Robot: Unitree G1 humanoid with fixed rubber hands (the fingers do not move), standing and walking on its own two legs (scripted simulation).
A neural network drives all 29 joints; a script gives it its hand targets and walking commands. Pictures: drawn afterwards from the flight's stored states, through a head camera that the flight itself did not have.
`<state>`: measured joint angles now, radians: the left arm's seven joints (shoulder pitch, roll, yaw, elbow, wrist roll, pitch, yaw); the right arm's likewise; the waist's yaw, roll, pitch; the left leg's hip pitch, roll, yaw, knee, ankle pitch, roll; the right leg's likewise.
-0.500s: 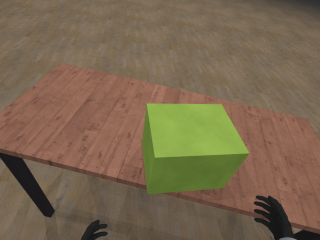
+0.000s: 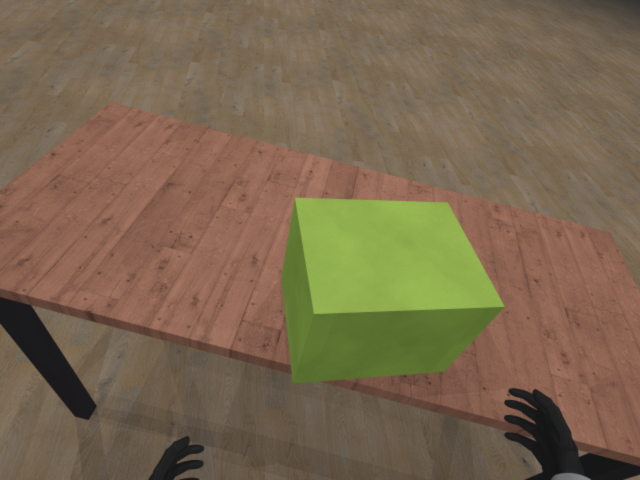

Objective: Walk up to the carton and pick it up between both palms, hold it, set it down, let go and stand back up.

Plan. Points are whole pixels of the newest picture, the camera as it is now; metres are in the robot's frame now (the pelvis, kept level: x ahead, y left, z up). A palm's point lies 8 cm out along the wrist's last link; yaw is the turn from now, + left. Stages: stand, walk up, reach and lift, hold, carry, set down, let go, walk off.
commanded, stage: let go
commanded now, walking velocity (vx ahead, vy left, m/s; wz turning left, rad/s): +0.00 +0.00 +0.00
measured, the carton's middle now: (373, 289) +0.41 -0.03 +0.02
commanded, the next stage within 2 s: stand in 0.26 s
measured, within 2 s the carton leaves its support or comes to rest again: neither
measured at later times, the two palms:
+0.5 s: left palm out of the picture +0.09 +0.24 -0.13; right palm (557, 461) +0.21 -0.26 +0.00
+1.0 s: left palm out of the picture +0.04 +0.27 -0.12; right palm (559, 466) +0.20 -0.26 +0.00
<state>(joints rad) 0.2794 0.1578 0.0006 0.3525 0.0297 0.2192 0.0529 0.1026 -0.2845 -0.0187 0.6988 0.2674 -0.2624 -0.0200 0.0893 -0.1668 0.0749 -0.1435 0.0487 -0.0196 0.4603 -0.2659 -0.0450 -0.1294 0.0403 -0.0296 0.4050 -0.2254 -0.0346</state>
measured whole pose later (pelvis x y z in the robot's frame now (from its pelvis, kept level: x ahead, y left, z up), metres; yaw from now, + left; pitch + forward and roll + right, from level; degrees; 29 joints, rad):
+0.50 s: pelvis +0.00 +0.01 +0.00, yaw +0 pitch -4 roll -2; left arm 0.28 0.18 0.09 0.63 0.03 0.06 -0.04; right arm 0.16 -0.35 -0.03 0.54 0.09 -0.16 -0.04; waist 0.08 -0.08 0.06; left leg -0.15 0.05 -0.02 0.50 -0.29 -0.02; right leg -0.12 0.04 -0.03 0.42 -0.23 -0.02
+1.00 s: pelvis -0.01 +0.01 +0.00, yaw +0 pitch -4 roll -2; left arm 0.28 0.22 0.12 0.84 0.03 0.02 -0.07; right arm 0.20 -0.40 -0.03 0.46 0.09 -0.14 -0.07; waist 0.09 0.02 0.02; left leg -0.16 0.05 -0.02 0.53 -0.29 -0.02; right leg -0.12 0.04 -0.03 0.43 -0.23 -0.02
